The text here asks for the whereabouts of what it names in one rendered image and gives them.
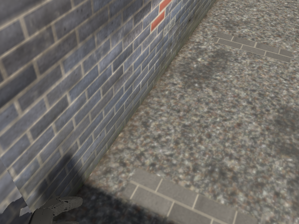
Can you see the left robot hand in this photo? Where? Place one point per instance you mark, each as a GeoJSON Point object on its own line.
{"type": "Point", "coordinates": [53, 207]}

